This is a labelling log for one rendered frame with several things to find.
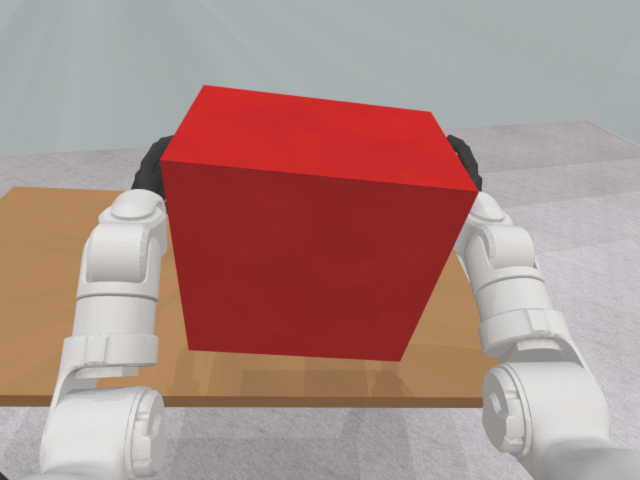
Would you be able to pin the left robot forearm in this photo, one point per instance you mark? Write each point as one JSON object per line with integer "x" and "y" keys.
{"x": 113, "y": 331}

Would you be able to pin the robot right hand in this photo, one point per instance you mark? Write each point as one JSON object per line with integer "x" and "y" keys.
{"x": 467, "y": 159}

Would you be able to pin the robot left hand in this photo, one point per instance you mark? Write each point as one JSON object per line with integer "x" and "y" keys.
{"x": 149, "y": 176}

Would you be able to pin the carton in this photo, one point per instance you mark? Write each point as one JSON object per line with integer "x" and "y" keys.
{"x": 309, "y": 227}

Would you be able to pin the robot right upper arm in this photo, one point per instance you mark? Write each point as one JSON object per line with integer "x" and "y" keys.
{"x": 552, "y": 418}

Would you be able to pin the table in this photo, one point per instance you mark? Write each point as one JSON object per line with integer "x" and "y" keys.
{"x": 43, "y": 232}

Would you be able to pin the robot left upper arm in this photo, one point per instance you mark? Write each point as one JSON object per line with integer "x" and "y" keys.
{"x": 114, "y": 433}

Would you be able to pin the right robot forearm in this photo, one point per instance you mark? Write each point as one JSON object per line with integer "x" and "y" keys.
{"x": 518, "y": 321}

